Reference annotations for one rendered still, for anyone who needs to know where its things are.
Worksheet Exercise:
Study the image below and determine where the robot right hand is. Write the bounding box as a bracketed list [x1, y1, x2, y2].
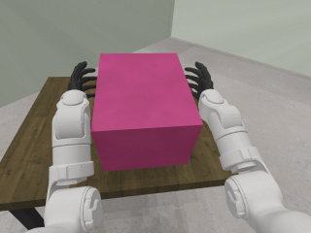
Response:
[185, 61, 214, 102]

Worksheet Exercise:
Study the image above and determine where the robot left hand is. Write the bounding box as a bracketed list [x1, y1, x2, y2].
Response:
[67, 61, 97, 98]

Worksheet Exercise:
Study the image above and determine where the robot right forearm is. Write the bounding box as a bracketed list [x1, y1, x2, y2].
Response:
[198, 89, 284, 205]

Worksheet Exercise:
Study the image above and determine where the carton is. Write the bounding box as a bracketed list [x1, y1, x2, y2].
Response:
[90, 52, 203, 172]

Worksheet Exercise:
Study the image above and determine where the left robot upper arm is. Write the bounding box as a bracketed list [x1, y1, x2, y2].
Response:
[24, 186, 103, 233]

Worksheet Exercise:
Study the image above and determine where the robot left forearm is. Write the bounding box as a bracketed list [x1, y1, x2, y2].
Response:
[44, 89, 94, 226]

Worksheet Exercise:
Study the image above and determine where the right robot upper arm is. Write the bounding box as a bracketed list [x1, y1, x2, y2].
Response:
[225, 170, 311, 233]

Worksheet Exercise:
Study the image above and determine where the table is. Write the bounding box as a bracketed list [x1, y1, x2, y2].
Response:
[0, 76, 239, 230]

